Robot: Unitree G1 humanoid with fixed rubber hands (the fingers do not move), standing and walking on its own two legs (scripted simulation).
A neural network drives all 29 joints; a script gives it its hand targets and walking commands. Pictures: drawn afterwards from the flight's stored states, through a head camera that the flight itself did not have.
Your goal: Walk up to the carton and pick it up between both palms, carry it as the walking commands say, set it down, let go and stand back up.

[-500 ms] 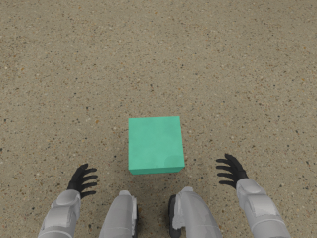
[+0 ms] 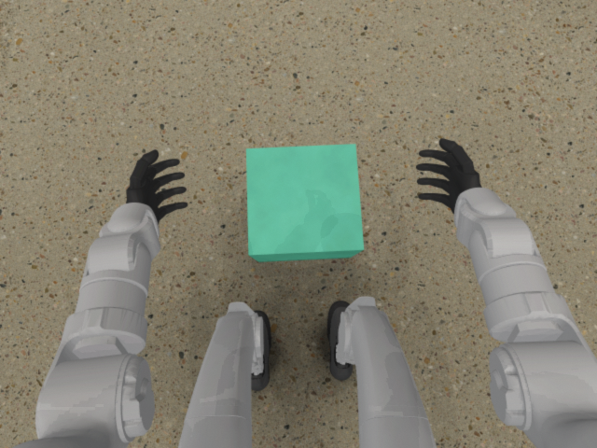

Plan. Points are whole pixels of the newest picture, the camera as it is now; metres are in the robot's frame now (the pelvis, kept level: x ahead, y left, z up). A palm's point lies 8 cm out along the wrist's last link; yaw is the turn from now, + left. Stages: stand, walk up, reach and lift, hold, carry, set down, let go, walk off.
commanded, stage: reach and lift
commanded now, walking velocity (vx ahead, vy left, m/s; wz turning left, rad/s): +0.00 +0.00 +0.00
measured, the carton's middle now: (302, 208) +0.49 +0.00 -0.55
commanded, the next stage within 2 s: none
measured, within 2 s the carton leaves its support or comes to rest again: neither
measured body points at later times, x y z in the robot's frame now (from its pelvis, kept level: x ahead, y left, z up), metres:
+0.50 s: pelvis +0.01 +0.00 -0.01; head +0.34 +0.01 +0.29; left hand +0.49 +0.23 -0.15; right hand +0.52 -0.22 -0.14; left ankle +0.08 +0.12 -0.63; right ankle +0.11 -0.10 -0.63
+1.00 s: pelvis -0.05 +0.00 -0.15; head +0.31 +0.01 +0.11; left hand +0.47 +0.22 -0.31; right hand +0.51 -0.22 -0.30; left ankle +0.08 +0.12 -0.63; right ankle +0.11 -0.10 -0.63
